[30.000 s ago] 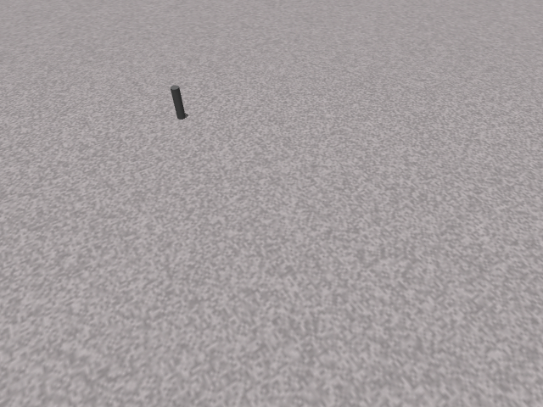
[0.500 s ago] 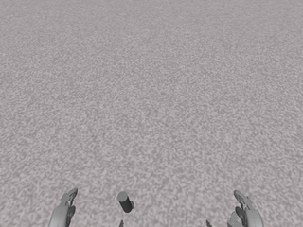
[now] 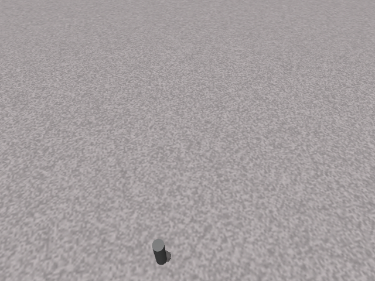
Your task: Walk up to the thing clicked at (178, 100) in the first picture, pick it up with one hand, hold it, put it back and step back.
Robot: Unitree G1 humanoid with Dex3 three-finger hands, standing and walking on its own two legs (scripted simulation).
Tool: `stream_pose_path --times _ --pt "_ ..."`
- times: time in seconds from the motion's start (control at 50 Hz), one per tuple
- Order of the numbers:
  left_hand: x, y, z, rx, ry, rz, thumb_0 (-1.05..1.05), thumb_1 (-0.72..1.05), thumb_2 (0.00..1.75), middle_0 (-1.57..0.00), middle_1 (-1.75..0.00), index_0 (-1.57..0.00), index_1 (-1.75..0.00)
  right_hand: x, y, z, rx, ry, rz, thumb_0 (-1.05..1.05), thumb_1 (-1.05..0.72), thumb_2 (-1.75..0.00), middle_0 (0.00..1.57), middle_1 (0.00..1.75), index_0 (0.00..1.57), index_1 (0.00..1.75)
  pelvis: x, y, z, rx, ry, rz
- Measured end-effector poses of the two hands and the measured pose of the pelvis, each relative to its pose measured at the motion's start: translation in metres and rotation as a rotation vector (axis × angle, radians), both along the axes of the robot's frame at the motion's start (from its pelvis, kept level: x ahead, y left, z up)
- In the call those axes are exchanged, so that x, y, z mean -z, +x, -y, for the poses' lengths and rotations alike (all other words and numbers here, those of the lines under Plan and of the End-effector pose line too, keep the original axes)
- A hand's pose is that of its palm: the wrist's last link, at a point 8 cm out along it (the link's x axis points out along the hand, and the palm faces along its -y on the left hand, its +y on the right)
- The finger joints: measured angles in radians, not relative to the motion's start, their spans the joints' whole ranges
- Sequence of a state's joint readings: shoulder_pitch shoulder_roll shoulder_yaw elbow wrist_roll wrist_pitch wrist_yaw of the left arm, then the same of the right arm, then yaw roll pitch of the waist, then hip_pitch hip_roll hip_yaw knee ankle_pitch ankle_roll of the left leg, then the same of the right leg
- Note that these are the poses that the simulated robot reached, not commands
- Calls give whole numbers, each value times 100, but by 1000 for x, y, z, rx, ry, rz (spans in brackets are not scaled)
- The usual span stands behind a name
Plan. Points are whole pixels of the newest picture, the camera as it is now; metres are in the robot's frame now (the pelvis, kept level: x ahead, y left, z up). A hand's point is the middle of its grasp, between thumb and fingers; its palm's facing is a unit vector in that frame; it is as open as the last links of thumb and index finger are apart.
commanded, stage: stand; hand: left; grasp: from the side
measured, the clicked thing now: (159, 252) +0.38 +0.14 -0.65
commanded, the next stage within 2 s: step back in 1.80 s
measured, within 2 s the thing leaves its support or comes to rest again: neither
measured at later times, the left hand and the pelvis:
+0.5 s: hand out of the picture +0.02 +0.24 -0.14, palm faces -0.01 -0.94 -0.34, open 7.4 cm; pelvis -0.02 +0.00 +0.02, yaw +0 degrees
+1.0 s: hand out of the picture +0.07 +0.23 -0.13, palm faces -0.02 -0.94 -0.33, open 7.4 cm; pelvis -0.01 -0.01 +0.02, yaw +0 degrees
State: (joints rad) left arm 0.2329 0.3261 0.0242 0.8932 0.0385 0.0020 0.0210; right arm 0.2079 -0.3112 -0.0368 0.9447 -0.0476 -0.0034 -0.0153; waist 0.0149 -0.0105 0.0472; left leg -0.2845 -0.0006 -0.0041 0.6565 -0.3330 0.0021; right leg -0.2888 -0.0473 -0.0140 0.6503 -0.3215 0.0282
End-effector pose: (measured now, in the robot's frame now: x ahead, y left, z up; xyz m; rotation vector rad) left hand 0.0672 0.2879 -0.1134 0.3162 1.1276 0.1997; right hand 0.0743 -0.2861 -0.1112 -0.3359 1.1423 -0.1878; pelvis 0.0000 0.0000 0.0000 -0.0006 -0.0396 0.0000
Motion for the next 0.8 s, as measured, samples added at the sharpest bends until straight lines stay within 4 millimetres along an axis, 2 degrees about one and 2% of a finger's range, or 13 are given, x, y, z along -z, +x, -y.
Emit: stream_pose_path --times 0.22,0.52,0.66,0.8 --pt "-7 -26 -1 -34 -17 -75 1 90 90 -20 -30 -20 -30 -2 -16 -16 9 48 -46 0 -90 -90 20 30 21 30 -15 -9 -4 -2 3 37" --pt "-11 -49 1 -47 -3 -141 0 90 90 -20 -30 -20 -30 -4 -33 4 37 39 -97 0 -90 -90 20 30 21 30 -20 -18 4 -6 6 41" --pt "-10 -49 5 -47 -6 -163 0 90 90 -20 -30 -20 -30 -4 -39 11 48 34 -125 0 -90 -90 20 30 21 30 -21 -15 8 -2 4 33" --pt "-11 -33 9 -39 -13 -145 0 90 90 -20 -30 -20 -30 -5 -37 13 53 33 -133 0 -90 -90 20 30 21 30 -22 -10 10 2 5 32"
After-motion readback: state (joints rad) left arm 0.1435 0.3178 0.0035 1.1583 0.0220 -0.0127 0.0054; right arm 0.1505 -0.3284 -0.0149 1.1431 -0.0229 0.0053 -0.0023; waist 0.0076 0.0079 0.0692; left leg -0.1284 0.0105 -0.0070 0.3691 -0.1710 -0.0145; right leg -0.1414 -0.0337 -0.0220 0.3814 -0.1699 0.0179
